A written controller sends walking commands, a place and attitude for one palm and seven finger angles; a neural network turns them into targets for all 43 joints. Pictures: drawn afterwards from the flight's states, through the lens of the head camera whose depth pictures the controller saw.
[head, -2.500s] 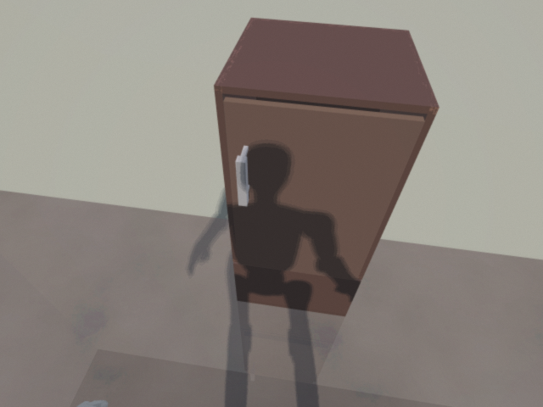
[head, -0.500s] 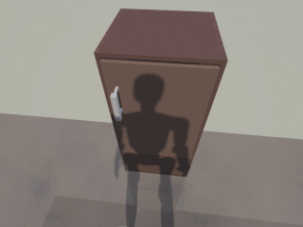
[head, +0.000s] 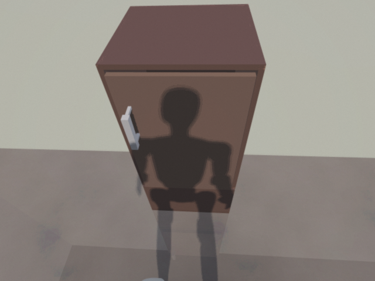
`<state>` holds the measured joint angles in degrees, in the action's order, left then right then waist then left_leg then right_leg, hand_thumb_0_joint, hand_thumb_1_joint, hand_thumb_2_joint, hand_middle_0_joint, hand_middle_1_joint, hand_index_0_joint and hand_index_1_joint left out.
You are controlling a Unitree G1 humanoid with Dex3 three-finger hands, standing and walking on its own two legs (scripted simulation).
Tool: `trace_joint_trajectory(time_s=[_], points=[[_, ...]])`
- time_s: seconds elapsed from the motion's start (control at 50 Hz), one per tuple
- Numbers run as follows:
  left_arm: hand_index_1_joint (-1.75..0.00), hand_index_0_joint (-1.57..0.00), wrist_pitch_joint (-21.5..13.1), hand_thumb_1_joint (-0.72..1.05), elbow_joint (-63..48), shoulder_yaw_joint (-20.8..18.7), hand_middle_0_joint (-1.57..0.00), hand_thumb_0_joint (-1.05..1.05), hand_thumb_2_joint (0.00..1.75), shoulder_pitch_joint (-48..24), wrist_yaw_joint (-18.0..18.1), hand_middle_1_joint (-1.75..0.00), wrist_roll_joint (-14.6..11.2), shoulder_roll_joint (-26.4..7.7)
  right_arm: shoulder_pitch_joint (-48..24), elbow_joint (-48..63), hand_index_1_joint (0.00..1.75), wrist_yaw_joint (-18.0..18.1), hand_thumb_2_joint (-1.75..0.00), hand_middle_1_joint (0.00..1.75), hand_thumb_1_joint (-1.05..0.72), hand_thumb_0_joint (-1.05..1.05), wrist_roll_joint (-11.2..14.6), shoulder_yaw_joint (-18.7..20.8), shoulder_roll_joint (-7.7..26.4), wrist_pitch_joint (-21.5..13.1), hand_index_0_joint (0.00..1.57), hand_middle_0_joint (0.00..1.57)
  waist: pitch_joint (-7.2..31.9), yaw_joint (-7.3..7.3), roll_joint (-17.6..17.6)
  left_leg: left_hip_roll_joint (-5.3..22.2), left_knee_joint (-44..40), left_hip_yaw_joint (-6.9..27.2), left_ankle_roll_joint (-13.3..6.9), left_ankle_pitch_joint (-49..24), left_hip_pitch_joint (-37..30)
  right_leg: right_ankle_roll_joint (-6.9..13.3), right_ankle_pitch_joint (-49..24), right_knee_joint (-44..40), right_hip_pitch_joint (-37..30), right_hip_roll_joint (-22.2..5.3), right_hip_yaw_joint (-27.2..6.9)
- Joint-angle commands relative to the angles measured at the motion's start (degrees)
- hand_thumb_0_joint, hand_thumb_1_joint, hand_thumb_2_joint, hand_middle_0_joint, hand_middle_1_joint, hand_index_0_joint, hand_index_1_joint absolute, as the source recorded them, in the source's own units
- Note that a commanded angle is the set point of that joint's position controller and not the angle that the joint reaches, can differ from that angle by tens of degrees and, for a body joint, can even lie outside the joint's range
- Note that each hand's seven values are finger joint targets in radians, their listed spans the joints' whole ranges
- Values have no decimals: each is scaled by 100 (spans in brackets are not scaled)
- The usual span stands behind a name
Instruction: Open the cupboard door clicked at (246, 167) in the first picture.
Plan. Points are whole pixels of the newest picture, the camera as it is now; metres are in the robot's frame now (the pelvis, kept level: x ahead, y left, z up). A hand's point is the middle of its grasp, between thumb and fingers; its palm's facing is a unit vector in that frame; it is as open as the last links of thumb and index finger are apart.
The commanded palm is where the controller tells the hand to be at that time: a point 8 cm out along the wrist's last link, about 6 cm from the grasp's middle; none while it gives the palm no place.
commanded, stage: come to a stop and stand still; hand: left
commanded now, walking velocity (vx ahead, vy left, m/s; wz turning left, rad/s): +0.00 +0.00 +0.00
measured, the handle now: (132, 128) +0.53 +0.21 -0.03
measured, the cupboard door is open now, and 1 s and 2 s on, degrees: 0 0 0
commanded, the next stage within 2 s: look again from close up in 1.10 s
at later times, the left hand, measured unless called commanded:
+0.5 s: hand out of the picture -0.06 +0.18 -0.17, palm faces +0.06 -0.98 -0.16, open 7.3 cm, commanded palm none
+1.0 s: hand out of the picture -0.07 +0.19 -0.17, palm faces +0.05 -0.99 -0.15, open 7.3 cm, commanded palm none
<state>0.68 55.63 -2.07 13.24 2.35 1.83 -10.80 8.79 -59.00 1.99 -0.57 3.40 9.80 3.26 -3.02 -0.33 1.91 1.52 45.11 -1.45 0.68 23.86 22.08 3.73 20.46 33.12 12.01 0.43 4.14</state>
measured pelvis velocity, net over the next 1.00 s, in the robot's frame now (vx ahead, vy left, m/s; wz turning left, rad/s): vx -0.04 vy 0.04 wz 0.00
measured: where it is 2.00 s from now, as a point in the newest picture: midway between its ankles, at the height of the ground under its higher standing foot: outside the picture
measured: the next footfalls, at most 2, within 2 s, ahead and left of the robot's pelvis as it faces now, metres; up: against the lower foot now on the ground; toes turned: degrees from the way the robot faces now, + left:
left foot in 0.18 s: +0.00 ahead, +0.14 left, +0.00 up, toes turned +2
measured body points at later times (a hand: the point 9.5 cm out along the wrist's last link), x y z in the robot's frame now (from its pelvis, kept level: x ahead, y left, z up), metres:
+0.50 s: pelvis -0.04 +0.02 +0.01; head -0.04 +0.03 +0.46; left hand -0.06 +0.24 -0.15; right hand -0.05 -0.19 -0.15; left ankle -0.04 +0.14 -0.73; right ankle -0.03 -0.08 -0.73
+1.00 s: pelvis -0.04 +0.04 +0.01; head -0.04 +0.05 +0.46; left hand -0.07 +0.25 -0.15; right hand -0.06 -0.16 -0.15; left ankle -0.04 +0.14 -0.73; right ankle -0.03 -0.08 -0.73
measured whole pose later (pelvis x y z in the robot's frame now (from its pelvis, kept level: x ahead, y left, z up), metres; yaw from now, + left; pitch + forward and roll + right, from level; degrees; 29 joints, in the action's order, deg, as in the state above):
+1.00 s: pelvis -0.04 +0.04 +0.01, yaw +0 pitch -1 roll +0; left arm -0.2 65.1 0.1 19.1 2.0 1.1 -6.7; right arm 18.3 -65.5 2.4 -0.3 -0.1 6.0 -1.0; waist -0.8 -0.7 -0.7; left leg -0.6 23.6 -3.4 -1.7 12.7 10.2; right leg -0.1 11.3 23.8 11.7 -1.5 3.2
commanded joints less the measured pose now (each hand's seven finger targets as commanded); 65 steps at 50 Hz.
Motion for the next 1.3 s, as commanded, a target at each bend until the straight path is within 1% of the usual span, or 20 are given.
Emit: trace_joint_trajectory(time_s=[0.0, 0.04, 0.08, 0.12, 0.14, 0.16, 0.18, 0.22, 0.28, 0.36, 0.48, 0.54, 0.74, 1.04, 1.16, 1.18, 1.2, 1.22, 1.24, 1.28], points=[[-30, -20, -103, 90, -163, -118, -20, 0, 90, 289, 28, -30, -14, -731, 185, 190, 30, -39, -90, 30, -90, 0, -13, 2, 234, -93, 20, 20, 109, 13, -746, 56, 657, 110, 95, 354, 138, 732, -4261, -1077, -247, -1503, -1169], [-30, -20, -117, 90, -86, -118, -20, 0, 90, 424, 24, -30, -23, -794, 186, 189, 30, -29, -90, 30, -90, 0, 6, -22, 266, -125, 20, 20, 222, -53, -933, 74, 121, 60, 118, 300, -19, 764, -4292, -1050, -478, -1499, -1198], [-30, -20, -121, 90, -21, -121, -20, 0, 90, 401, 31, -30, -30, -802, 338, 94, 30, -22, -90, 30, -90, 0, 22, -67, 227, -181, 20, 20, 372, -38, -949, 104, -822, -22, 124, 18, -391, 706, -4025, -981, -593, -1429, -1159], [-30, -20, -115, 90, 47, -101, -20, 0, 90, 254, 22, -30, -96, -764, 682, -85, 30, 2, -90, 30, -90, 0, 13, -119, 231, -237, 20, 20, 426, 114, -845, 150, -2051, 18, 74, -1016, -1204, 351, -3223, -892, -241, -1239, -1086], [-30, -20, -109, 90, 74, -67, -20, 0, 90, 272, -1, -30, -132, -612, 750, -152, 30, 20, -90, 30, -90, 0, -3, -137, 351, -295, 20, 20, 380, 81, -467, 392, -2329, 292, -34, -1905, -1599, 68, -2582, -891, 89, -970, -954], [-30, -20, -97, 90, 88, -38, -20, 0, 90, 311, -21, -30, -144, -487, 661, -157, 30, 31, -90, 30, -90, 0, -34, -156, 510, -337, 20, 20, 369, -34, -27, 744, -2362, 550, -175, -2438, -1561, -177, -1971, -1002, 123, -702, -772], [-30, -20, -78, 90, 81, -36, -20, 0, 90, 290, -25, -30, -92, -429, 584, -135, 30, 18, -90, 30, -90, 0, -27, -154, 597, -334, 20, 20, 292, -86, -104, 847, -2342, 572, -200, -2164, -1270, -279, -1383, -1189, -10, -594, -712], [-30, -20, -71, 90, 288, -19, -20, 0, 90, 225, -42, -30, -117, -455, 576, -269, 30, 30, -90, 30, -90, 0, -34, -231, 482, -378, 20, 20, 148, -77, 310, 693, -2552, 575, -205, -1888, -957, -283, -1349, -1215, -315, -581, -634], [-30, -20, -83, 90, 495, 21, -20, 0, 90, 391, -55, -30, -116, -403, 710, -361, 30, 38, -90, 30, -90, 0, -24, -260, 411, -381, 20, 20, 57, -100, 128, 582, -2725, 507, -179, -1328, -891, -269, -1074, -1455, -440, -593, -662], [-30, -20, -86, 90, 634, 56, -20, 0, 90, 515, -62, -30, -112, -358, 952, -453, 30, 32, -90, 30, -90, 0, -33, -271, 357, -349, 20, 20, -223, -33, -150, 433, -2795, 410, -157, -773, -807, -264, -447, -1729, -140, -631, -789], [-30, -20, -94, 90, 727, 69, -20, 0, 90, 754, -47, -30, -100, -245, 1196, -503, 30, 36, -90, 30, -90, 0, -30, -277, 297, -355, 20, 20, -316, -19, -113, 411, -2847, 441, -188, -529, -730, -273, -250, -1731, 45, -604, -753], [-30, -20, -110, 90, 768, 87, -20, 0, 90, 870, -40, -30, -98, -179, 1287, -513, 30, 38, -90, 30, -90, 0, -25, -280, 247, -376, 20, 20, -307, -9, -209, 406, -2846, 459, -202, -576, -669, -272, -358, -1671, 26, -616, -742], [-30, -20, -123, 90, 856, 114, -20, 0, 90, 1082, -17, -30, -78, -7, 1396, -546, 30, 57, -90, 30, -90, 0, -12, -268, 224, -431, 20, 20, -293, -26, -57, 477, -2966, 594, -253, -493, -561, -289, -760, -1385, -7, -561, -612], [-30, -20, -150, 90, 819, 114, -20, 0, 90, 932, 3, -30, -75, -70, 1309, -538, 30, 60, -90, 30, -90, 0, 2, -259, 269, -490, 20, 20, -198, 0, -117, 499, -2843, 521, -254, -1244, -847, -305, -1141, -1307, -12, -604, -622], [-30, -20, -160, 90, 791, 97, -20, 0, 90, 828, -10, -30, -75, -178, 1218, -539, 30, 56, -90, 30, -90, 0, 2, -257, 352, -500, 20, 20, -199, -13, -211, 483, -2818, 499, -249, -1364, -887, -301, -1185, -1351, -70, -637, -633], [-30, -20, -255, 90, 275, 158, -20, 0, 90, 606, 0, -30, -24, -1076, 930, 53, 30, -48, -90, 30, -90, 0, 3, -184, 917, -483, 20, 20, -575, 113, -502, 181, -2673, 500, -191, -1504, -803, -169, -1002, -924, 103, -375, -441], [-30, -20, -213, 90, 195, 31, -20, 0, 90, 663, 22, -30, -59, -695, 844, 265, 30, -9, -90, 30, -90, 0, -67, -71, 985, -577, 20, 20, 2, -33, -498, 470, -2275, 616, -293, -1060, -536, -180, -545, -768, 68, -633, -534], [-30, -20, -213, 90, 100, 60, -20, 0, 90, 640, 16, -30, -35, -733, 823, 354, 30, 4, -90, 30, -90, 0, -67, -47, 883, -573, 20, 20, 412, 23, -324, 389, -2093, 616, -341, -944, -652, -124, -599, -793, 43, -680, -632], [-30, -20, -217, 90, 22, 38, -20, 0, 90, 628, 13, -30, -29, -700, 862, 409, 30, 15, -90, 30, -90, 0, -66, -31, 828, -556, 20, 20, 613, 62, -207, 348, -1955, 606, -351, -881, -672, -96, -497, -840, 67, -716, -685], [-30, -20, -201, 90, -109, 44, -20, 0, 90, 613, 21, -30, -38, -660, 956, 504, 30, -1, -90, 30, -90, 0, -83, -89, 686, -505, 20, 20, 485, 95, -258, 282, -1765, 529, -376, -1008, -567, -53, -571, -883, 121, -721, -766]])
